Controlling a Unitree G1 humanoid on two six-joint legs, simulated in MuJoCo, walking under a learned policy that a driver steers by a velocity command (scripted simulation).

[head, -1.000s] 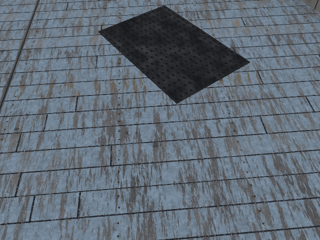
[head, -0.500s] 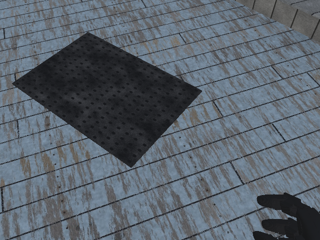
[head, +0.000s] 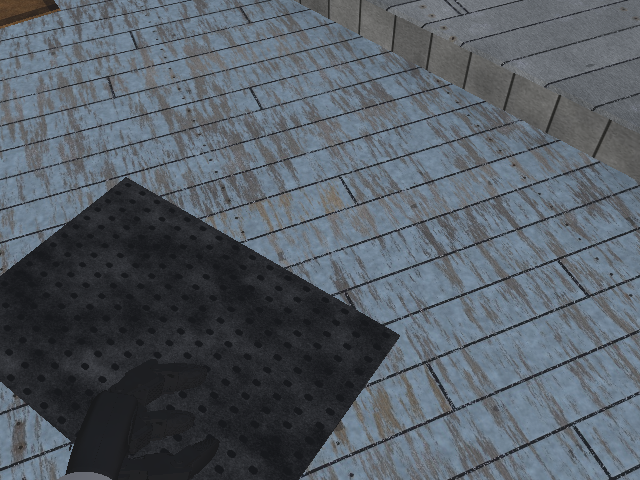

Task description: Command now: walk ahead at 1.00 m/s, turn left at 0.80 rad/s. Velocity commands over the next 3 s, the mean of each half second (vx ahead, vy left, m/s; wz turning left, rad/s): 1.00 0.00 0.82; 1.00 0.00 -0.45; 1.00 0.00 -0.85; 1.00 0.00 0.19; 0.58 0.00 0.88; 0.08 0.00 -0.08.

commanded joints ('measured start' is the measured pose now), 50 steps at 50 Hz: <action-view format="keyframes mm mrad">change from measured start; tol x32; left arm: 1 411 262 120 47 7 22 32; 36 105 55 48 74 -59 55 -56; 43 794 259 148 261 -70 88 -35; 50 466 189 125 212 -51 59 5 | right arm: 1 -88 -81 1 -150 4 -7 -14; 14 -555 -41 44 -332 -49 63 87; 20 -24 -208 -32 -150 -50 45 22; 50 -348 -96 80 -266 -107 -18 -22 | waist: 1 225 -233 -265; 14 110 -46 131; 20 -129 -48 -181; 31 128 -29 145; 43 549 17 -219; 45 241 -316 -328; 50 96 115 83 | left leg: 1 -764 72 108 659 73 43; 18 -212 -39 401 46 347 133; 22 554 346 -532 -318 159 360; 28 -192 231 -79 -561 273 172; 37 48 136 350 -669 1139 -36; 42 170 254 368 -17 1716 -88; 43 -7 145 404 508 1528 -99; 44 -479 -10 331 852 28 -93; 50 -608 162 103 550 98 -99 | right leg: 1 816 -446 780 -325 -770 -195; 14 369 -179 -267 -482 415 -57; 18 524 -228 -287 -3 1243 -45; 20 255 -176 -253 591 612 -37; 21 -181 -3 -209 1025 -427 16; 36 -86 -40 -117 138 347 -125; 42 346 150 -175 65 74 -215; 45 984 -234 709 -104 -145 -574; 50 257 -74 496 -391 -184 -365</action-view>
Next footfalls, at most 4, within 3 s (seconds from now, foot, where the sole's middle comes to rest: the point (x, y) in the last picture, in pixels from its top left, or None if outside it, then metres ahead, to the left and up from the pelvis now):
0.40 left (232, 464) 0.53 0.15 -0.76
0.86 right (201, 287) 0.97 0.20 -0.75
1.28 left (126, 181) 1.37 0.41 -0.75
1.70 right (245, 102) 1.68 0.06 -0.76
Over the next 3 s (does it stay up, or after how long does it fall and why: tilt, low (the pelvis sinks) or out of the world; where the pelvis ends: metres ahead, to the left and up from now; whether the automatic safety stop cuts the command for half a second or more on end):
stays up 2.24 0.05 0.02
